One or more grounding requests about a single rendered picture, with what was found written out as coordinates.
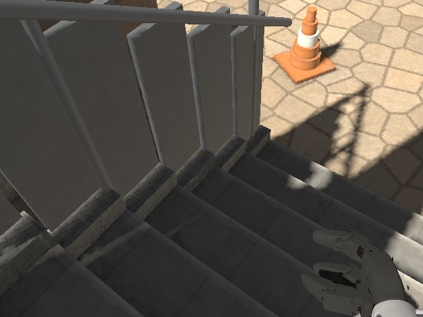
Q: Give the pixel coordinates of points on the right robot forearm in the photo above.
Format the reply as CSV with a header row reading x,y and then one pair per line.
x,y
393,308

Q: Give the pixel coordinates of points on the robot right hand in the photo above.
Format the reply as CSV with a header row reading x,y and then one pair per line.
x,y
356,290

